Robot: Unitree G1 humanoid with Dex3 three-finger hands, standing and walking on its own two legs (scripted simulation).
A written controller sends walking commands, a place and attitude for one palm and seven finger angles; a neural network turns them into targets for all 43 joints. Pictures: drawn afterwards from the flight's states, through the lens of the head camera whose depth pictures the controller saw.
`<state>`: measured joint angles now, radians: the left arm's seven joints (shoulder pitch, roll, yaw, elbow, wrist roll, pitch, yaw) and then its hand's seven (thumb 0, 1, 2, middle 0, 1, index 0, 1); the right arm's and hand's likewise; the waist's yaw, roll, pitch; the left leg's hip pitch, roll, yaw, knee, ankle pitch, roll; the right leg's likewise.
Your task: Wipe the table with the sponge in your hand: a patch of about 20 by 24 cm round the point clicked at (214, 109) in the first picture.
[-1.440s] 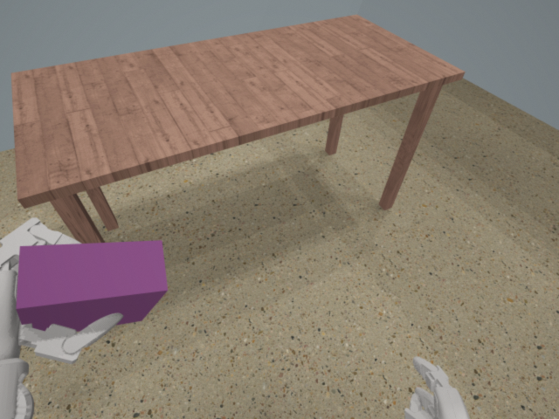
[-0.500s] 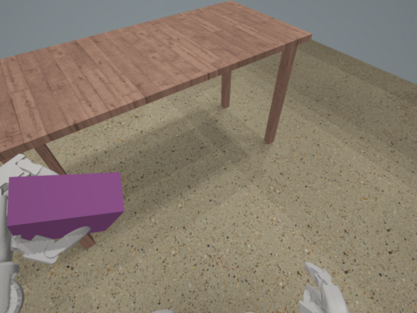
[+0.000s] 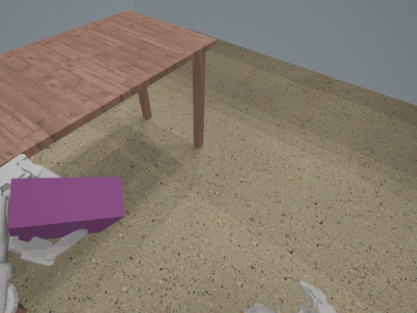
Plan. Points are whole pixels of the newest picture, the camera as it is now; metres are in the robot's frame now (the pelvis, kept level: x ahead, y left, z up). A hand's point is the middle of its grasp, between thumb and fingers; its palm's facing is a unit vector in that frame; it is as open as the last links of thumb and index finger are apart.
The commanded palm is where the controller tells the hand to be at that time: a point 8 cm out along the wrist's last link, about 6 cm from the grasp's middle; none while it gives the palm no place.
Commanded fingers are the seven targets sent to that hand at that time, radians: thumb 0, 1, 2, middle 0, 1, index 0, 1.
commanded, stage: walk to a spot facing it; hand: left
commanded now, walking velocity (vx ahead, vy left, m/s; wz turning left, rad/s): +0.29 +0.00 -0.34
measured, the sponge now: (81, 209) +0.23 +0.21 +0.15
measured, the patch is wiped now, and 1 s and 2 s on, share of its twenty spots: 0.00 0.00 0.00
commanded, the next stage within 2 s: turn to face it in 0.26 s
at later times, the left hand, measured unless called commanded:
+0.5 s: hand (108, 141) +0.33 +0.20 +0.18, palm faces +0.40 -0.78 -0.47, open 9.8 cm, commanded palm +0.29 +0.23 +0.18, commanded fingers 0.00 0.10 1.30 -1.20 -1.60 -1.20 -1.60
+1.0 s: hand (105, 187) +0.26 +0.18 +0.16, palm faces +0.60 -0.65 -0.47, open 9.8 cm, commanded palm +0.21 +0.21 +0.18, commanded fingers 0.00 0.10 1.30 -1.20 -1.60 -1.20 -1.60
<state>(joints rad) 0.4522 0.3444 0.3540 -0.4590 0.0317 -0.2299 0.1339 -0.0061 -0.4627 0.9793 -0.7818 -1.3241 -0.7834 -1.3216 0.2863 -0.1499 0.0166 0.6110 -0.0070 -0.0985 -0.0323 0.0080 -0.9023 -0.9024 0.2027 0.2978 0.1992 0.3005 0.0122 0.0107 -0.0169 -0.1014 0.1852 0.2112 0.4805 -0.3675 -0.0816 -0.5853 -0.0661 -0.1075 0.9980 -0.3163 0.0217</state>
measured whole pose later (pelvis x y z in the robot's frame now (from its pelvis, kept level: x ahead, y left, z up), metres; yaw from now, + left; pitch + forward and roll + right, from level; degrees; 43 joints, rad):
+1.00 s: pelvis +0.12 -0.10 +0.00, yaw +14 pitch +0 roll +2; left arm 0.47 0.32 0.34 -0.43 -0.04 -0.11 0.13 0.00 -0.47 0.98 -0.78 -1.33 -0.78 -1.33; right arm 0.19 -0.20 0.00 0.63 0.01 -0.05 -0.04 0.01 -0.90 -0.90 0.21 0.30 0.20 0.30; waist 0.03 0.07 0.03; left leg -0.55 0.00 0.01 1.03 -0.39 -0.06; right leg -0.19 -0.07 -0.14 0.55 -0.35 -0.02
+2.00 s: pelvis +0.05 -0.22 +0.02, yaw +33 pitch +1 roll +5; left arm 0.51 0.36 0.34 -0.44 0.00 -0.22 0.15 -0.01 -0.47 0.99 -0.77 -1.34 -0.77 -1.34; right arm 0.25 -0.29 -0.07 0.64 -0.01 -0.06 -0.07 0.01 -0.91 -0.90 0.20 0.30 0.20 0.30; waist 0.00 -0.03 -0.03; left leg -0.32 0.02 0.10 0.75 -0.41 0.00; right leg -0.30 -0.07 -0.18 0.30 -0.07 -0.10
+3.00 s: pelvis +0.11 -0.14 -0.01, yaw +33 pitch +0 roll +2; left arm 0.44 0.39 0.40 -0.49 0.00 -0.23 0.17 -0.01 -0.47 1.00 -0.76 -1.35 -0.77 -1.34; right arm 0.17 -0.17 -0.04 0.60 0.00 -0.08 -0.06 0.01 -0.91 -0.90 0.20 0.30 0.19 0.30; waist 0.00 -0.05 0.05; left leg -0.28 0.05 0.17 0.57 -0.29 0.01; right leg -0.40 -0.08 -0.07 1.08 -0.53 0.01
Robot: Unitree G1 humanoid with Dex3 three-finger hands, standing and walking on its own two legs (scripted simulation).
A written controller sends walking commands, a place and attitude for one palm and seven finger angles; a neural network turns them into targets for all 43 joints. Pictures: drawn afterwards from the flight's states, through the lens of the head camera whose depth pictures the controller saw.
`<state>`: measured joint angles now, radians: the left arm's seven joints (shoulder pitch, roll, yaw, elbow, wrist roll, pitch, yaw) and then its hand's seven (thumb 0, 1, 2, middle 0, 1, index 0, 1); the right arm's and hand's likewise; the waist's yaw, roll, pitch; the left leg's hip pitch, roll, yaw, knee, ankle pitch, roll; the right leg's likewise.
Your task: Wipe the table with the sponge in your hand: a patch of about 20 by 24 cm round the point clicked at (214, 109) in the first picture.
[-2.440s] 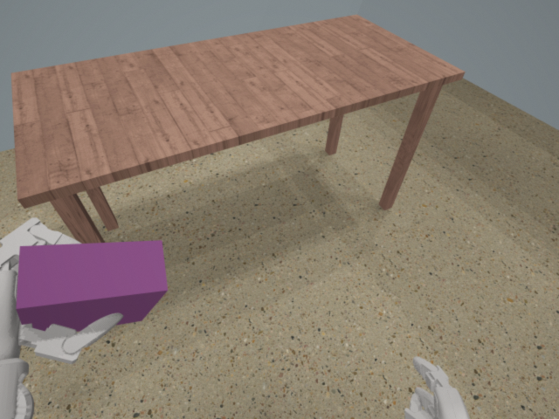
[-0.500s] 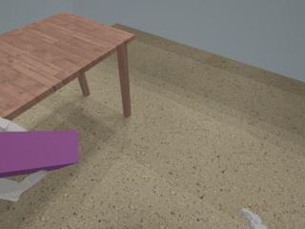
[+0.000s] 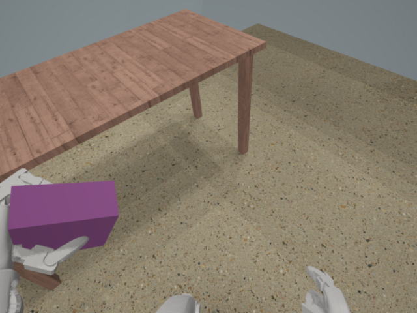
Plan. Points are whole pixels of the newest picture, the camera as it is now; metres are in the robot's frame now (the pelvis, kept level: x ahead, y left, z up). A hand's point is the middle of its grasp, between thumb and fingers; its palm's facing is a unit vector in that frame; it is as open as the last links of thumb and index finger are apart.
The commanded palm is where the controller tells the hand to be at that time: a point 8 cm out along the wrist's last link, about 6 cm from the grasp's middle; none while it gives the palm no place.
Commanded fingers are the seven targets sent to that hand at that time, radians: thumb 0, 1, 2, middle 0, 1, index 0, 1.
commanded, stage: turn to face it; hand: left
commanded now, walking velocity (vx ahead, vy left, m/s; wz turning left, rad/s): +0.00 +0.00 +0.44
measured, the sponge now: (80, 219) +0.22 +0.21 +0.14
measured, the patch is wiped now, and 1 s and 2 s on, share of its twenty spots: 0.00 0.00 0.00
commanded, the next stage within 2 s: take the last steps up to it in 0.42 s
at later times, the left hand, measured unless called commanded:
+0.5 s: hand out of the picture +0.10 +0.25 +0.17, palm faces +0.55 -0.70 -0.46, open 9.9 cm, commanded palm +0.06 +0.28 +0.18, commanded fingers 0.00 0.10 1.30 -1.20 -1.60 -1.20 -1.60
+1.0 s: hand out of the picture +0.02 +0.19 +0.19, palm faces +0.63 -0.62 -0.48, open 9.9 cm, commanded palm -0.03 +0.22 +0.18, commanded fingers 0.00 0.10 1.30 -1.20 -1.60 -1.20 -1.60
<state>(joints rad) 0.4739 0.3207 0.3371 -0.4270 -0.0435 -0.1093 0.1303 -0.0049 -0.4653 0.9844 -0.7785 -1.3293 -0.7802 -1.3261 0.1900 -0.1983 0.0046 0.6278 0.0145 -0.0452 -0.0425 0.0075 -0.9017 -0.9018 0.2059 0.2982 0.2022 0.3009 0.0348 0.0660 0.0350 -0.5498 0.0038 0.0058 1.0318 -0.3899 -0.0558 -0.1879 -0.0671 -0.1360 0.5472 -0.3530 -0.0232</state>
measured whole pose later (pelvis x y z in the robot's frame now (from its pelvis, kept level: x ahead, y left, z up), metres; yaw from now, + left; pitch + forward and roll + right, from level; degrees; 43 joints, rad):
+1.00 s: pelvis -0.10 -0.10 +0.02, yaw +19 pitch +1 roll +5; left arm 0.51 0.36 0.34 -0.44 0.00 -0.22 0.15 -0.01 -0.47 0.99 -0.77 -1.34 -0.77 -1.34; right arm 0.25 -0.29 -0.07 0.64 -0.01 -0.06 -0.07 0.01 -0.91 -0.90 0.20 0.30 0.20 0.30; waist 0.00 -0.03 -0.03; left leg -0.32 0.02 0.10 0.75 -0.41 0.00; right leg -0.30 -0.07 -0.18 0.30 -0.07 -0.10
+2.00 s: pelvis -0.02 -0.03 -0.01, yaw +19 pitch +0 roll +2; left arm 0.44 0.39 0.40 -0.49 0.00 -0.23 0.17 -0.01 -0.47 1.00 -0.76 -1.35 -0.77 -1.34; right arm 0.17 -0.17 -0.04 0.60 0.00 -0.08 -0.06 0.01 -0.91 -0.90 0.20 0.30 0.19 0.30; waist 0.00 -0.05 0.05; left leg -0.28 0.05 0.17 0.57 -0.29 0.01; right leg -0.40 -0.08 -0.07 1.08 -0.53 0.01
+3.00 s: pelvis +0.22 +0.03 +0.00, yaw +19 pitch +1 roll +0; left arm 0.50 0.37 0.36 -0.61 -0.01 -0.22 0.15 -0.01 -0.47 1.00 -0.76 -1.35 -0.77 -1.34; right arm 0.21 -0.10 0.04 0.61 0.00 -0.11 -0.04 0.01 -0.90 -0.90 0.21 0.30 0.20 0.30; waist 0.02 0.00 0.07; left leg -0.25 0.09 0.16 0.49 -0.25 -0.01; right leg -0.48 -0.10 -0.12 0.88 -0.37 0.03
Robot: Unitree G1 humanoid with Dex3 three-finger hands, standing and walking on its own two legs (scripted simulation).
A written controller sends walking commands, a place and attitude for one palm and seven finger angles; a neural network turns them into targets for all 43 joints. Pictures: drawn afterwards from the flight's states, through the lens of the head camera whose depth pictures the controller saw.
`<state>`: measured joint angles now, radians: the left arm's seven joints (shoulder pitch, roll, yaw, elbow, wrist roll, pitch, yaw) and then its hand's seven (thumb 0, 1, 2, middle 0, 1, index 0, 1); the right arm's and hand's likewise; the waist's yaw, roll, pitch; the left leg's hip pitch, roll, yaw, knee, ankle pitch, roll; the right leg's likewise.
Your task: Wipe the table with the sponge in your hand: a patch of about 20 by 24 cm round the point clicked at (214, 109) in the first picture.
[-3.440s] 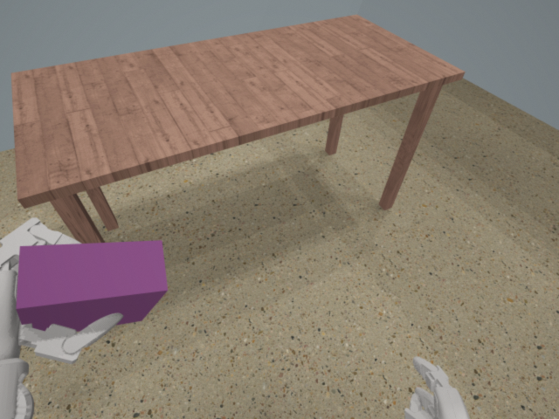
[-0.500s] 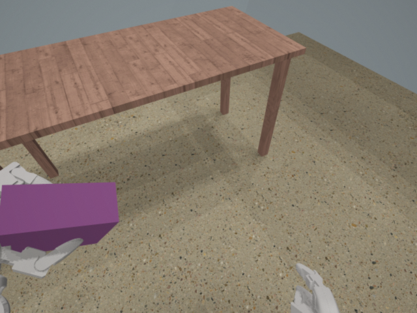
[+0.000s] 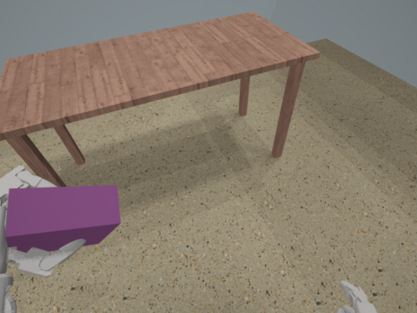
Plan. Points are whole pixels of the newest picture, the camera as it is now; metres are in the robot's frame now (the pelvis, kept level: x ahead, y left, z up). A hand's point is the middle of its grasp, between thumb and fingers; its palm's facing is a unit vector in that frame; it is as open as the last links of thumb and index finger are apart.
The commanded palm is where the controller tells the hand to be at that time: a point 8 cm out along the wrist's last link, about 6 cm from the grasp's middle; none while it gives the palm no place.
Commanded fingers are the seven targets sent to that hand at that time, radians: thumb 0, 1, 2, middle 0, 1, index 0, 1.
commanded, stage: take the last steps up to it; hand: left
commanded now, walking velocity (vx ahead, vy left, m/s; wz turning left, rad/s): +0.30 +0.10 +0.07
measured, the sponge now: (78, 220) +0.22 +0.20 +0.15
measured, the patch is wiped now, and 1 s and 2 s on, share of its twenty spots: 0.00 0.00 0.00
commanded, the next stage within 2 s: none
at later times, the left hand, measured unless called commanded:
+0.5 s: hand (40, 230) +0.20 +0.25 +0.16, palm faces +0.46 -0.74 -0.48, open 9.9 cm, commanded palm +0.14 +0.28 +0.16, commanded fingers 0.00 0.10 1.30 -1.20 -1.60 -1.20 -1.60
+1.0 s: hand (52, 167) +0.32 +0.29 +0.15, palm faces +0.44 -0.79 -0.43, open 9.9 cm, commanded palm +0.25 +0.32 +0.16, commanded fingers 0.00 0.10 1.30 -1.20 -1.60 -1.20 -1.60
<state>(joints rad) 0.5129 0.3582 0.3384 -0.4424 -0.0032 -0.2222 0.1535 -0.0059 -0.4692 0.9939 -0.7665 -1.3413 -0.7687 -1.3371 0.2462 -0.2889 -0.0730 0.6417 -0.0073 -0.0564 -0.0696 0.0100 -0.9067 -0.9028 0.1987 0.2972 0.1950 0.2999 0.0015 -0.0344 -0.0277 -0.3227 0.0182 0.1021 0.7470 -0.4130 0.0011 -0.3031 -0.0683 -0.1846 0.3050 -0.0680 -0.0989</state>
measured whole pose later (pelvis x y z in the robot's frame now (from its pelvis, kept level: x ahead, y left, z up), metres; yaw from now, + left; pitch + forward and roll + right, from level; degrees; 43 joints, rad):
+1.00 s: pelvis +0.10 +0.04 -0.02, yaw +0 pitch +0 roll +2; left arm 0.44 0.39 0.40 -0.49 0.00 -0.23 0.17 -0.01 -0.47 1.00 -0.76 -1.35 -0.77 -1.34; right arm 0.17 -0.17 -0.04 0.60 0.00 -0.08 -0.06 0.01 -0.91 -0.90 0.20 0.30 0.19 0.30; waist 0.00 -0.05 0.05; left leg -0.28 0.05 0.17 0.57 -0.29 0.01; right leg -0.40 -0.08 -0.07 1.08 -0.53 0.01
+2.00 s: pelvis +0.34 +0.02 -0.01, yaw +0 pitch +1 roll +0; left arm 0.50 0.37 0.36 -0.61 -0.01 -0.22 0.15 -0.01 -0.47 1.00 -0.76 -1.35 -0.77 -1.34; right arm 0.21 -0.10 0.04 0.61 0.00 -0.11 -0.04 0.01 -0.90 -0.90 0.21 0.30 0.20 0.30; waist 0.02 0.00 0.07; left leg -0.25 0.09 0.16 0.49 -0.25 -0.01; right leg -0.48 -0.10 -0.12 0.88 -0.37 0.03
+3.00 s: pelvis +0.51 -0.01 -0.02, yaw +2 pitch -1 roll +0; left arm 0.45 0.35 0.38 -0.46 -0.02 -0.19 0.16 -0.01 -0.47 1.00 -0.76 -1.35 -0.76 -1.35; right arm 0.19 -0.18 0.02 0.64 0.01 -0.07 -0.06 0.01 -0.90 -0.90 0.21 0.30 0.20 0.30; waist 0.03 0.08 0.05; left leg -0.35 0.08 0.10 0.66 -0.33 -0.01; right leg -0.27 -0.02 -0.16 0.58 -0.28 -0.05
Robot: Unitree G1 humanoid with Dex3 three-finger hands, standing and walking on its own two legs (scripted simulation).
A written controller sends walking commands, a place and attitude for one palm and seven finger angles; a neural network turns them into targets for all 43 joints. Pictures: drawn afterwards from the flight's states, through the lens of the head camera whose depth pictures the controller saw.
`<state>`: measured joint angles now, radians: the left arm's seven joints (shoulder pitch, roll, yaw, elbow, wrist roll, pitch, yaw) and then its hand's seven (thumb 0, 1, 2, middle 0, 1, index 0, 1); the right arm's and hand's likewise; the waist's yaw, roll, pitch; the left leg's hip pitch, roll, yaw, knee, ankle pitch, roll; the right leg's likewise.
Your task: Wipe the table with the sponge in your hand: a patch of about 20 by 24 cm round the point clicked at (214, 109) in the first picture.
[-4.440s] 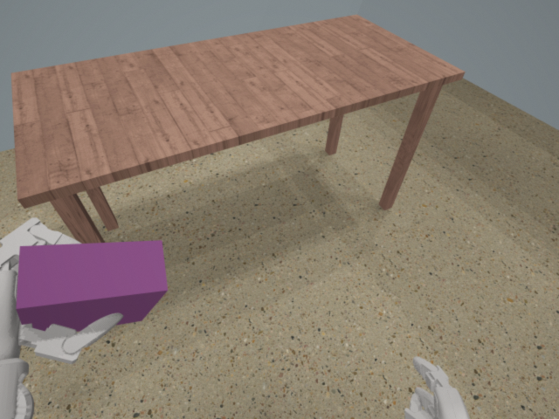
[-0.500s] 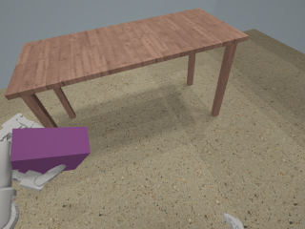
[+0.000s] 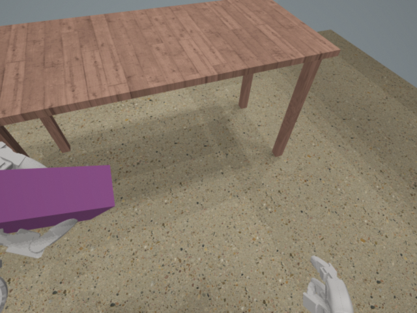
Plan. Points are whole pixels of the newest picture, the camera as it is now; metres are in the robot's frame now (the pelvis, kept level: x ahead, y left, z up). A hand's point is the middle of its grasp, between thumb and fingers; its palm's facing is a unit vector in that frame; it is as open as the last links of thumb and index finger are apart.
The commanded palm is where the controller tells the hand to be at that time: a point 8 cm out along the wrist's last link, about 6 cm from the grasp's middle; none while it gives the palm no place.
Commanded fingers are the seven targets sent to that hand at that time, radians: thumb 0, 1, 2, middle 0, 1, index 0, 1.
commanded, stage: take the last steps up to it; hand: left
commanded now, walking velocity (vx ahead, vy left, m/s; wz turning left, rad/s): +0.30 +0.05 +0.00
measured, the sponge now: (68, 199) +0.24 +0.22 +0.16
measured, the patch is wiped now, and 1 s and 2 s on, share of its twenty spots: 0.00 0.00 0.00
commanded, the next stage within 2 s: come to a stop and stand still in 1.74 s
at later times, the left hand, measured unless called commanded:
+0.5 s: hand (107, 137) +0.35 +0.19 +0.17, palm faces +0.35 -0.78 -0.52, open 9.9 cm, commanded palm +0.28 +0.24 +0.19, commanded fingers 0.00 0.10 1.30 -1.20 -1.60 -1.20 -1.60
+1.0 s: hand (113, 80) +0.46 +0.21 +0.19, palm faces +0.37 -0.81 -0.46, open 9.9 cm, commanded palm +0.41 +0.26 +0.19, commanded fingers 0.00 0.10 1.30 -1.20 -1.60 -1.20 -1.60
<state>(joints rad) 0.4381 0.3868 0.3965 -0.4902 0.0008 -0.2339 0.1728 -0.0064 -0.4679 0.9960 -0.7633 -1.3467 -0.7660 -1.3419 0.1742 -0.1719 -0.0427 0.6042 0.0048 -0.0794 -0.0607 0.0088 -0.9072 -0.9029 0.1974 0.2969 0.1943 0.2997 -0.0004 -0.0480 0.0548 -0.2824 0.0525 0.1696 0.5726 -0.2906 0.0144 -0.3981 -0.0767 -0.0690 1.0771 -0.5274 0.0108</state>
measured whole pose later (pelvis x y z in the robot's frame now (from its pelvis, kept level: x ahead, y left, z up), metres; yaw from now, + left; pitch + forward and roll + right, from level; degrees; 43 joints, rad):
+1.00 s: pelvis +0.25 -0.01 +0.01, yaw +0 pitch +1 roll +0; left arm 0.50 0.37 0.36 -0.61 -0.01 -0.22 0.15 -0.01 -0.47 1.00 -0.76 -1.35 -0.77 -1.34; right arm 0.21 -0.10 0.04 0.61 0.00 -0.11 -0.04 0.01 -0.90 -0.90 0.21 0.30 0.20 0.30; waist 0.02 0.00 0.07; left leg -0.25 0.09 0.16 0.49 -0.25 -0.01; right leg -0.48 -0.10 -0.12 0.88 -0.37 0.03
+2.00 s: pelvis +0.41 -0.05 +0.00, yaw +2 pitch -1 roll +0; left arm 0.45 0.35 0.38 -0.46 -0.02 -0.19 0.16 -0.01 -0.47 1.00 -0.76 -1.35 -0.76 -1.35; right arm 0.19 -0.18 0.02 0.64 0.01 -0.07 -0.06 0.01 -0.90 -0.90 0.21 0.30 0.20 0.30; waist 0.03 0.08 0.05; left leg -0.35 0.08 0.10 0.66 -0.33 -0.01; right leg -0.27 -0.02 -0.16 0.58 -0.28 -0.05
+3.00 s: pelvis +0.26 +0.03 +0.00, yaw +12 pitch -6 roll -1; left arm 0.29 0.32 0.33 -0.39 0.00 -0.20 0.07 -0.01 -0.47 1.01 -0.76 -1.35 -0.77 -1.35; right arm 0.24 -0.20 0.00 0.57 -0.01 -0.14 0.01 0.01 -0.90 -0.90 0.20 0.30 0.20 0.30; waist 0.04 -0.03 0.06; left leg -0.39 -0.02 0.13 0.73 -0.40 0.01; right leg -0.31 0.00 0.04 0.57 -0.29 -0.03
